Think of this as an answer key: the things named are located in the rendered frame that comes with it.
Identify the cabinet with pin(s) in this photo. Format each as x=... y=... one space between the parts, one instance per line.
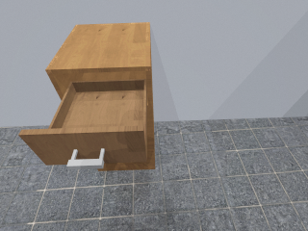
x=108 y=51

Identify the handle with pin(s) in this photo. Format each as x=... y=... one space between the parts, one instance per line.
x=74 y=163

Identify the drawer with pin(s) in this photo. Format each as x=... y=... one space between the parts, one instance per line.
x=95 y=115

